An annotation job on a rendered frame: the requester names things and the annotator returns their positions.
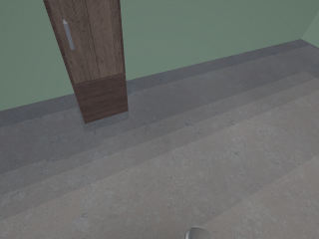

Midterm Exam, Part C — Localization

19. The handle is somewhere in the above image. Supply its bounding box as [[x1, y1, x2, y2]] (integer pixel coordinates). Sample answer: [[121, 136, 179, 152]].
[[63, 19, 75, 50]]

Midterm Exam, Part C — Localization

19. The robot right thigh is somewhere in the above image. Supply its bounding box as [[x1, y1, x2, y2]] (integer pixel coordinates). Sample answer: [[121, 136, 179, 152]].
[[184, 227, 214, 239]]

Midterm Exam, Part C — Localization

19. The cupboard door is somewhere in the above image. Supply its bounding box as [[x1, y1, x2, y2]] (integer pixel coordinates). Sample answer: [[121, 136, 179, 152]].
[[48, 0, 124, 84]]

